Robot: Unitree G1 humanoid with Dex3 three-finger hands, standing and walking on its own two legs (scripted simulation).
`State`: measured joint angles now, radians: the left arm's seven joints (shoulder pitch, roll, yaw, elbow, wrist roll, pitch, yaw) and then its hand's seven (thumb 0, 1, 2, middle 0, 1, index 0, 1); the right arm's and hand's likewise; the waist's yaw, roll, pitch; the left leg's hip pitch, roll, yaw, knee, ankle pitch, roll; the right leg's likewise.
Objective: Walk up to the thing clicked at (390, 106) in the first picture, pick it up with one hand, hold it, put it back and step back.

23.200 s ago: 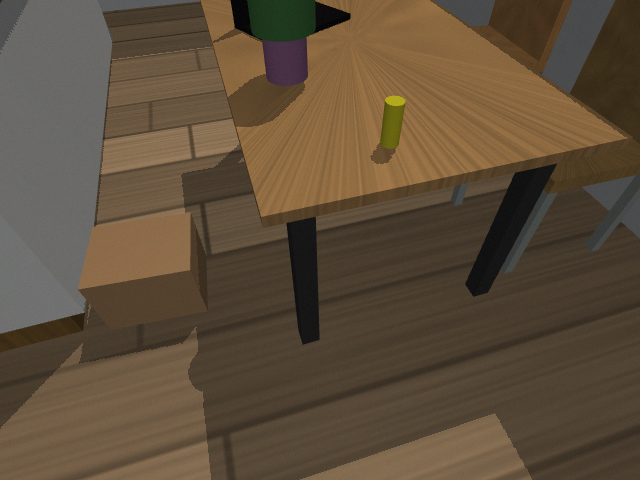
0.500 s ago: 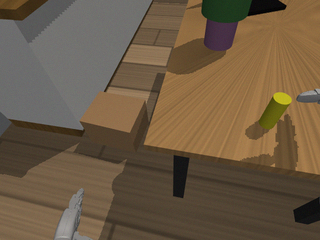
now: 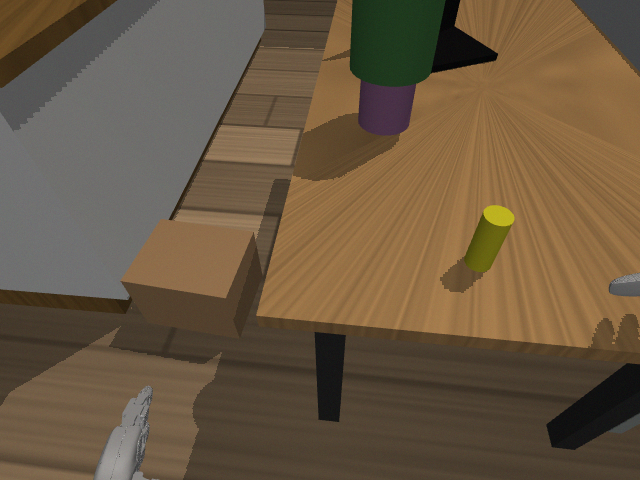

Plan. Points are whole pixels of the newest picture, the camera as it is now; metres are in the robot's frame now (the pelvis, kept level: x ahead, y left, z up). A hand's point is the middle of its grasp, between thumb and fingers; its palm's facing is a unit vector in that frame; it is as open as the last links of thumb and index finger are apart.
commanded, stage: sink last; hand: right
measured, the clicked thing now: (487, 240) +0.47 -0.21 +0.03
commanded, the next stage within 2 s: home in 0.78 s
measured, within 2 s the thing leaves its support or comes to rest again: neither
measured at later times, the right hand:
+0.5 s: hand (635, 460) +0.15 -0.22 +0.12, palm faces +0.36 +0.84 -0.41, open 17.4 cm
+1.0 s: hand out of the picture +0.15 -0.25 +0.15, palm faces +0.45 +0.76 -0.47, open 17.4 cm
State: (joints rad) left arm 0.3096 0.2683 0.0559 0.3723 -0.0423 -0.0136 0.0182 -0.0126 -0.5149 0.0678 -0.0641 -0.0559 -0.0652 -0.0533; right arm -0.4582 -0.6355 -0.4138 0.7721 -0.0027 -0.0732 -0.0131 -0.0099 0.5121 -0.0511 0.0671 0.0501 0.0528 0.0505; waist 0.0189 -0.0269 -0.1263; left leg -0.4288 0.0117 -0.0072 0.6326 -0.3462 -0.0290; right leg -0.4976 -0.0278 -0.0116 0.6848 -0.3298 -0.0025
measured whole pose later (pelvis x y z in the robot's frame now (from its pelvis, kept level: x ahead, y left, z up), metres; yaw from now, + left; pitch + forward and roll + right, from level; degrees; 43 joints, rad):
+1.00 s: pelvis -0.03 +0.03 +0.01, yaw -2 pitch -2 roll -1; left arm 0.30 0.23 0.12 0.48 -0.01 -0.09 0.08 -0.01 -0.47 0.15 -0.08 -0.09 -0.08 -0.10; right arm 0.44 -0.35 -0.39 -0.16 0.07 -0.30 -0.04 -0.01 0.53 -0.06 0.06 0.06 0.06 0.06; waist -0.05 -0.07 0.02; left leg -0.24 0.02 0.03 0.59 -0.31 0.01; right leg -0.27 -0.02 0.02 0.54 -0.23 0.03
